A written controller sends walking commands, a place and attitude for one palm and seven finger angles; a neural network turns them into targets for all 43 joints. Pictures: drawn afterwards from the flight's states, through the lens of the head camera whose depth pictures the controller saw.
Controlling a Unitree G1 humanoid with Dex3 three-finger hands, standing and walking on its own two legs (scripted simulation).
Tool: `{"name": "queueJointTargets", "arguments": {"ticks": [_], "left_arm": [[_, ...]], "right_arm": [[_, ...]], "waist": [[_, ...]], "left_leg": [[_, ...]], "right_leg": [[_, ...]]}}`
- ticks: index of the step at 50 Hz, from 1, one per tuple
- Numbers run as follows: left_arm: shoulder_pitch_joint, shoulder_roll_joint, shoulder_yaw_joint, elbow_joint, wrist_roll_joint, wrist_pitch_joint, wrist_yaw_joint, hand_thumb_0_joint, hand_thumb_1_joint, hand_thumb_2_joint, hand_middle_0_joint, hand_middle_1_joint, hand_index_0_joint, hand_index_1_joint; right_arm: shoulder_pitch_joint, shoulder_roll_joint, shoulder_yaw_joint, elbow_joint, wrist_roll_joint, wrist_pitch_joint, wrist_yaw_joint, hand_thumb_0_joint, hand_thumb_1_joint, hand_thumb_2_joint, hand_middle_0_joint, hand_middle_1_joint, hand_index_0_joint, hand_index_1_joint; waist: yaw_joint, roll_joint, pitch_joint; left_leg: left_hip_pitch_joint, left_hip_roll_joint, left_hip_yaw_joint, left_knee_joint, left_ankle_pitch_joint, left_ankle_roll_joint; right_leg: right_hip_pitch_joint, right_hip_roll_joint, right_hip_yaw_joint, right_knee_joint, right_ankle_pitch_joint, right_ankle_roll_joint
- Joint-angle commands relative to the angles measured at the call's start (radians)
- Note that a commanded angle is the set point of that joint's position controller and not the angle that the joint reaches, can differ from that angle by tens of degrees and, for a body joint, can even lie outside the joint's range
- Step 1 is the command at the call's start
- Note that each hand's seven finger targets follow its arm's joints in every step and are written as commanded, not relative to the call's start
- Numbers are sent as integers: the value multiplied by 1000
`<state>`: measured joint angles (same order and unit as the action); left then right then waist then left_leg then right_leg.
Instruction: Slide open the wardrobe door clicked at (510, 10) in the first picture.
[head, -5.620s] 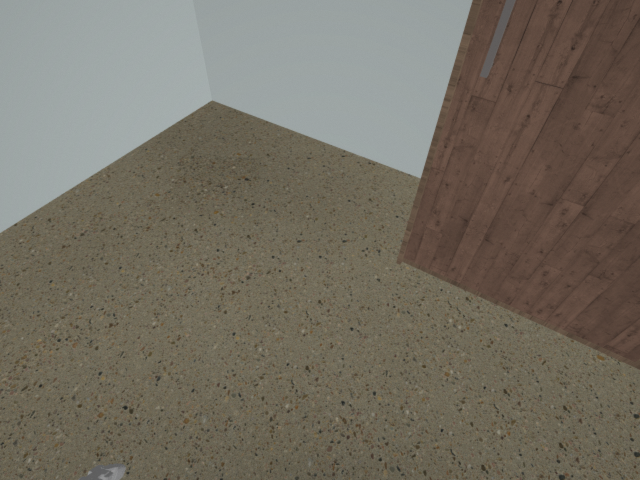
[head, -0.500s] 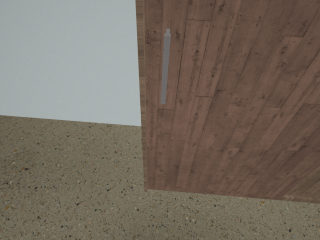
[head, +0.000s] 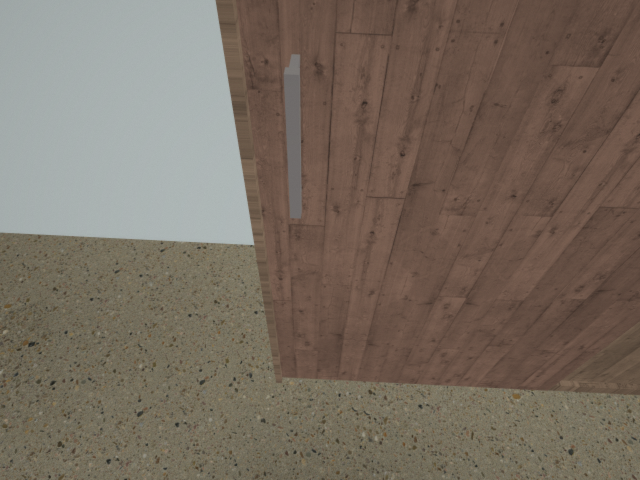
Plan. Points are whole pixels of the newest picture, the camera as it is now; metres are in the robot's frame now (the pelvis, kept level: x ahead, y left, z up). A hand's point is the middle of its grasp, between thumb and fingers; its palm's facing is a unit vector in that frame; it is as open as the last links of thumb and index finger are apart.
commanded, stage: come to a stop and stand still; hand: left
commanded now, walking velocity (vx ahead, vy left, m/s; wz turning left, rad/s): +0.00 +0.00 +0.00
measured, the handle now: (295, 145) +0.49 +0.07 +0.17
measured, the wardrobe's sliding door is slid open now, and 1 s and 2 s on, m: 0.00 0.00 0.00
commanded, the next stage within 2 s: look again from close up in 0.68 s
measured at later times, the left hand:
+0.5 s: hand out of the picture +0.04 +0.16 -0.17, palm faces +0.01 -0.98 -0.21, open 7.4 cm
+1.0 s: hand out of the picture +0.03 +0.16 -0.17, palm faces +0.00 -0.98 -0.22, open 7.4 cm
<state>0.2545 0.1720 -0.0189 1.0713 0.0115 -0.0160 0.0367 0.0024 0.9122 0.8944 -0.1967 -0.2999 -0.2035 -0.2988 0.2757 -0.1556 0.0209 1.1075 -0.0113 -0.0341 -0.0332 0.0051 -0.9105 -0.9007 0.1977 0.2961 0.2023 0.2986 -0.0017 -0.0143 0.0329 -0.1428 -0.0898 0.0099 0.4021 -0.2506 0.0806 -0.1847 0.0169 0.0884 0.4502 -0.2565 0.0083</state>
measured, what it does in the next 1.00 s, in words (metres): stands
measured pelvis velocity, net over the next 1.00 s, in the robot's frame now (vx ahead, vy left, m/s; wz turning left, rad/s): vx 0.01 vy -0.03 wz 0.00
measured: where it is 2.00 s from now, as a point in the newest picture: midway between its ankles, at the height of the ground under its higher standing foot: outside the picture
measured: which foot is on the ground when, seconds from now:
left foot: down 0.00-1.00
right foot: down 0.00-1.00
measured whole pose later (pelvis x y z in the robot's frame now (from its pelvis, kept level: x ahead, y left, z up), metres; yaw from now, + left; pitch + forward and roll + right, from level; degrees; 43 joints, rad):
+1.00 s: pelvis +0.01 -0.03 +0.00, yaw +0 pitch -1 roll +0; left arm 0.25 0.21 -0.02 1.08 0.01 -0.02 0.03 0.00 0.90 0.89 -0.20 -0.30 -0.20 -0.30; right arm 0.24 -0.20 0.02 1.13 -0.01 -0.03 -0.03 0.00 -0.91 -0.90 0.20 0.30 0.20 0.30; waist 0.01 -0.02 0.04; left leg -0.10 -0.05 -0.01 0.37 -0.25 0.04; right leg -0.14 0.05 0.07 0.40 -0.24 -0.03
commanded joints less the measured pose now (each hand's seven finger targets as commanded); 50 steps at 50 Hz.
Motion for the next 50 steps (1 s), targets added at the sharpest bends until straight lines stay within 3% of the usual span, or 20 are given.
{"name": "queueJointTargets", "arguments": {"ticks": [1,5,17,20,50], "left_arm": [[70,107,22,-37,-2,-10,7,0,900,900,-200,-300,-200,-300],[65,117,24,-43,-2,-15,9,0,900,900,-200,-300,-200,-300],[47,133,26,-48,-5,-14,7,0,900,900,-200,-300,-200,-300],[51,139,27,-45,-4,-16,7,0,900,900,-200,-300,-200,-300],[24,165,28,-38,-5,-16,1,0,900,900,-200,-300,-200,-300]], "right_arm": [[50,-120,-26,-38,3,-16,-6,0,-900,-900,200,300,200,300],[46,-126,-28,-38,4,-16,-7,0,-900,-900,200,300,200,300],[21,-141,-29,-34,3,-12,-10,0,-900,-900,200,300,200,300],[14,-147,-29,-36,4,-11,-10,0,-900,-900,200,300,200,300],[-1,-173,-26,-19,4,-10,-7,0,-900,-900,200,300,200,300]], "waist": [[4,9,-6],[0,-11,-22],[-2,30,-17],[0,2,-16],[3,16,11]], "left_leg": [[-18,170,-120,-56,256,-28],[-4,169,-107,-35,292,-31],[28,177,-110,-47,294,-35],[27,177,-104,-41,295,-35],[7,184,-120,-91,204,-40]], "right_leg": [[16,-95,69,-28,229,-56],[33,-101,77,-25,311,-61],[30,-97,78,-41,289,-64],[39,-102,79,-46,324,-65],[34,-98,85,-89,220,-65]]}}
